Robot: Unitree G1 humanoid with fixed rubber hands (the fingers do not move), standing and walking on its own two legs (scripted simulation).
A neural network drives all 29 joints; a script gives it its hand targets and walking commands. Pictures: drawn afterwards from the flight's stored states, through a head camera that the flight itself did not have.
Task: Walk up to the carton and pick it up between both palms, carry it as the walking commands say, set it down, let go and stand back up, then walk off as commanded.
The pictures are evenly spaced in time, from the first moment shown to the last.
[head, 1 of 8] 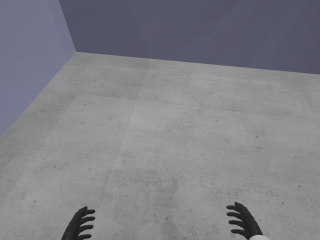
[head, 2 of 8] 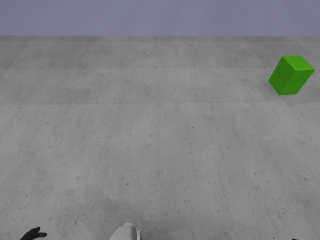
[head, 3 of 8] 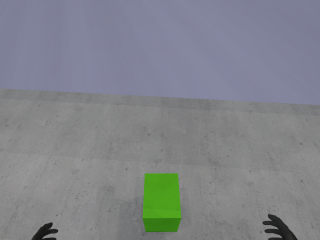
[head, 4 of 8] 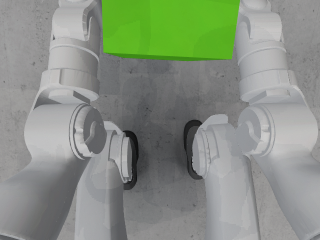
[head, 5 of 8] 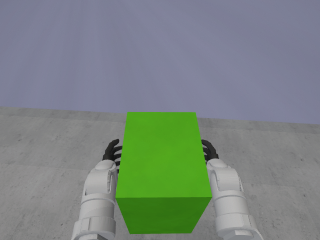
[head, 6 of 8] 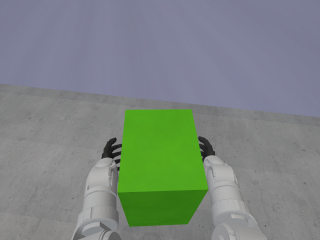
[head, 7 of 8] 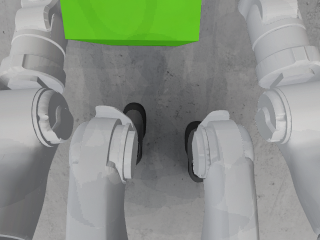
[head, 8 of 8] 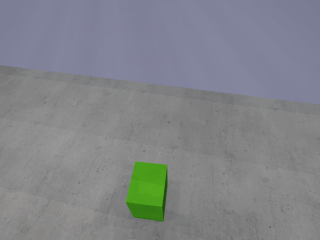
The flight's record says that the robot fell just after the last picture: no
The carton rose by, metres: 0.68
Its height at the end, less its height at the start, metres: +0.00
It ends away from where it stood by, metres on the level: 0.14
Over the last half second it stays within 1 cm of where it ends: yes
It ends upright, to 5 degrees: yes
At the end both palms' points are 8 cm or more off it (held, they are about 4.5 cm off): yes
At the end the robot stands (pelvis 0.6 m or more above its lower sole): yes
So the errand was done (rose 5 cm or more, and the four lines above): yes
